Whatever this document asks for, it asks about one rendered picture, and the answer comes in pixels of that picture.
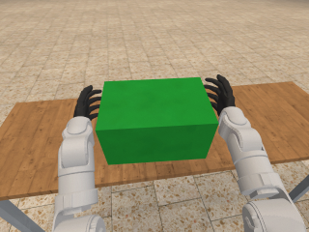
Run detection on robot left upper arm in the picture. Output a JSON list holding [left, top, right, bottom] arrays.
[[54, 215, 106, 232]]

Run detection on right robot hand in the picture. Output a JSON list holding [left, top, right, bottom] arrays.
[[204, 74, 236, 117]]

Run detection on right robot forearm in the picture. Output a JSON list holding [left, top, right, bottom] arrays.
[[218, 106, 307, 232]]

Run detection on table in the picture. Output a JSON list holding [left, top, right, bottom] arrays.
[[0, 81, 309, 232]]

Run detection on left robot hand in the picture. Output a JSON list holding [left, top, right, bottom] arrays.
[[73, 85, 102, 121]]

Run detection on robot right upper arm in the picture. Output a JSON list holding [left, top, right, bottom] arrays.
[[241, 198, 305, 232]]

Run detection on left robot forearm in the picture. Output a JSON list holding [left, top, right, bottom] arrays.
[[51, 116, 98, 232]]

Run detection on carton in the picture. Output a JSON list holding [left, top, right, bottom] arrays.
[[95, 77, 219, 165]]

